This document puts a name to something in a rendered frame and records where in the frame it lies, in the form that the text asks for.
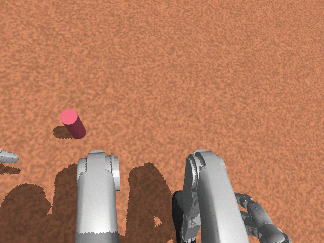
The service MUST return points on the right robot arm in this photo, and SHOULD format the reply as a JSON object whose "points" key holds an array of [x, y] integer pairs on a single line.
{"points": [[269, 233]]}

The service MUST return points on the right robot hand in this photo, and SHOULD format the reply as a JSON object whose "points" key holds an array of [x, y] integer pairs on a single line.
{"points": [[256, 215]]}

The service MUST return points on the left robot hand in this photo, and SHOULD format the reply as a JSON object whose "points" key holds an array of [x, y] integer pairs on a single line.
{"points": [[7, 157]]}

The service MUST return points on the right robot foot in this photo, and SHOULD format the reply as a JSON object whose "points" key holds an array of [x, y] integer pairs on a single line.
{"points": [[177, 215]]}

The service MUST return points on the can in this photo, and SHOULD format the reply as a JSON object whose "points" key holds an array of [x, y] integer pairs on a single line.
{"points": [[73, 123]]}

